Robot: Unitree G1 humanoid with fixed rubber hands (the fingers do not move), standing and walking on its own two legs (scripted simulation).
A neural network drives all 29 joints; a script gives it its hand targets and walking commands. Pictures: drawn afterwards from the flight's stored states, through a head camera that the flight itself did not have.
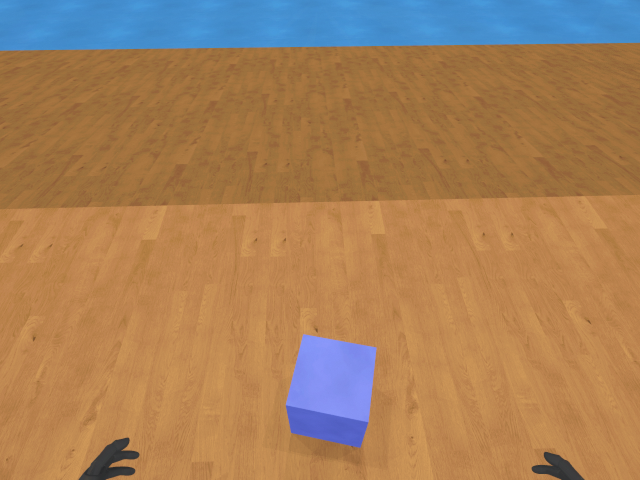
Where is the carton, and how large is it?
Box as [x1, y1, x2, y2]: [286, 334, 375, 447]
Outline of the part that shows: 303,334 286,402 291,432 359,447 368,421 375,347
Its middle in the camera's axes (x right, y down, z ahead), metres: +0.03 +0.44 +1.12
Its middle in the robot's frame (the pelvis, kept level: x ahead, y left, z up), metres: +0.45 -0.01 -0.65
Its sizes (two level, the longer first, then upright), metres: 0.210 0.200 0.250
